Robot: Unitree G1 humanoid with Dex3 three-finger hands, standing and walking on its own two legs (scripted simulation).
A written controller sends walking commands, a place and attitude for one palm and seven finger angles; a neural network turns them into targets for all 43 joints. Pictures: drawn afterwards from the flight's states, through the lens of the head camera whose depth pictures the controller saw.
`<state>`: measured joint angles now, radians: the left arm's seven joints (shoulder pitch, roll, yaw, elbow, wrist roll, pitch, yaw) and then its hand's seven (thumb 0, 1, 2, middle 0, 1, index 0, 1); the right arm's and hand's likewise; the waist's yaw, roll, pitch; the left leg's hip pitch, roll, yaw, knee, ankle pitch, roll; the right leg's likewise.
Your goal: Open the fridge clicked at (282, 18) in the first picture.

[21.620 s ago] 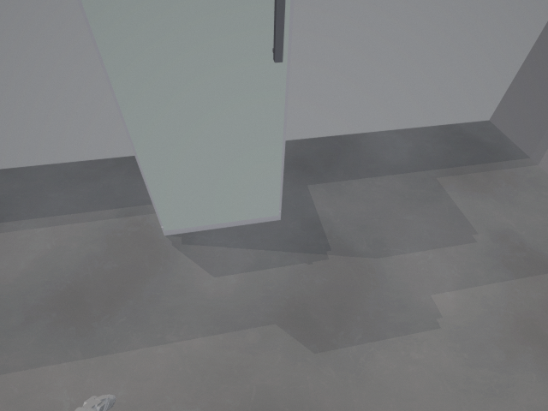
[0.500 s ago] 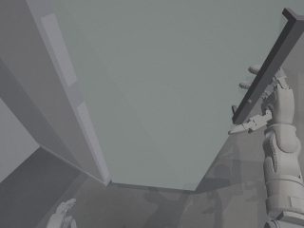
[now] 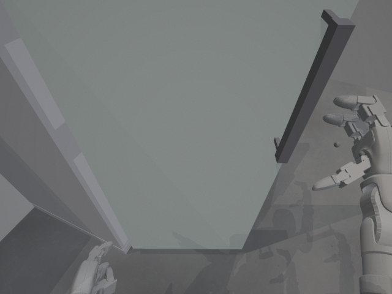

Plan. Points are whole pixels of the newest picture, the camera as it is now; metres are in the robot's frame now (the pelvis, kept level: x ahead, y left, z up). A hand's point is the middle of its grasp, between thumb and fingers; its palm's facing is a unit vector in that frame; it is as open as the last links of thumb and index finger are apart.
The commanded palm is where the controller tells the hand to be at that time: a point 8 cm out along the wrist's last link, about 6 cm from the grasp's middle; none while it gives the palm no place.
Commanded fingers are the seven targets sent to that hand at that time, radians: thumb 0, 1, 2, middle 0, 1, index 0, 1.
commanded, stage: slip the hand off the handle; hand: right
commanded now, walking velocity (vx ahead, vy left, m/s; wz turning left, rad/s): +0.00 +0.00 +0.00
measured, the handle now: (300, 100) +0.41 -0.17 +0.22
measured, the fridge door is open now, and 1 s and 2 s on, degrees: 66 66 66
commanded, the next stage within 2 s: draw the hand back to the body in 0.78 s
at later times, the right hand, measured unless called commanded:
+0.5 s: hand (357, 182) +0.26 -0.23 +0.18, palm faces +0.15 +0.98 -0.14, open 14.7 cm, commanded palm +0.23 -0.27 +0.18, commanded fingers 0.00 0.55 -0.20 0.25 1.15 0.25 1.15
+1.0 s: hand (360, 201) +0.23 -0.23 +0.17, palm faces +0.13 +0.99 -0.01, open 14.7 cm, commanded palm +0.19 -0.27 +0.18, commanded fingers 0.00 0.55 -0.20 0.25 1.15 0.25 1.15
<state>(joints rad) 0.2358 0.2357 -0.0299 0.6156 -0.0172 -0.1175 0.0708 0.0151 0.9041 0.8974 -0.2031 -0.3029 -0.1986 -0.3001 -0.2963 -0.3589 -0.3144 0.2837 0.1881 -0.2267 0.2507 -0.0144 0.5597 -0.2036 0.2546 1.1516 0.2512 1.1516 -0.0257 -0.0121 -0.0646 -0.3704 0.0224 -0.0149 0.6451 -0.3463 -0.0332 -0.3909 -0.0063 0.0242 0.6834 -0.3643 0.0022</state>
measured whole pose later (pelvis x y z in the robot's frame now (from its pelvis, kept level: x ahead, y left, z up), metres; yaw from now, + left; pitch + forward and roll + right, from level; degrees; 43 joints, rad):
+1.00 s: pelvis -0.02 +0.02 +0.00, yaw -2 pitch +0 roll +1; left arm 0.24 0.27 -0.05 0.63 -0.05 -0.22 0.13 0.02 0.90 0.90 -0.20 -0.30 -0.20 -0.30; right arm 0.03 -0.30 -0.34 -0.06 0.36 -0.02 0.28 -0.01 0.56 -0.20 0.25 1.15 0.25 1.15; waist -0.07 -0.05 -0.05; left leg -0.32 0.01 0.02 0.66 -0.34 -0.02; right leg -0.35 -0.01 0.06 0.69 -0.34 0.02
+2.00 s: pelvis +0.00 +0.00 +0.02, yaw +0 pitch -5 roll +0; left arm 0.21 0.23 -0.02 0.68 0.02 -0.17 0.10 0.02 0.90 0.90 -0.20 -0.30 -0.20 -0.30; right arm 0.39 -0.34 -0.34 -0.33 0.07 -0.06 -0.09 0.00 -0.40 -0.67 0.22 0.59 0.22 0.59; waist -0.07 -0.05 0.01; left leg -0.08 0.03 -0.02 0.42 -0.25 -0.03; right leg -0.09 0.00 0.02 0.44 -0.26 0.00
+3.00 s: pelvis -0.04 -0.01 +0.02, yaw +0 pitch +0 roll +1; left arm 0.17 0.23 0.02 0.55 0.01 -0.01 0.09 0.02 0.91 0.90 -0.20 -0.30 -0.20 -0.30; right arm 0.55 -0.42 -0.40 -0.47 0.06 -0.15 -0.11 0.01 -0.88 -0.90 0.21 0.30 0.21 0.30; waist -0.01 -0.01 0.03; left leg -0.25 0.05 -0.02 0.43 -0.17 -0.06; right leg -0.28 0.01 0.01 0.48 -0.20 -0.02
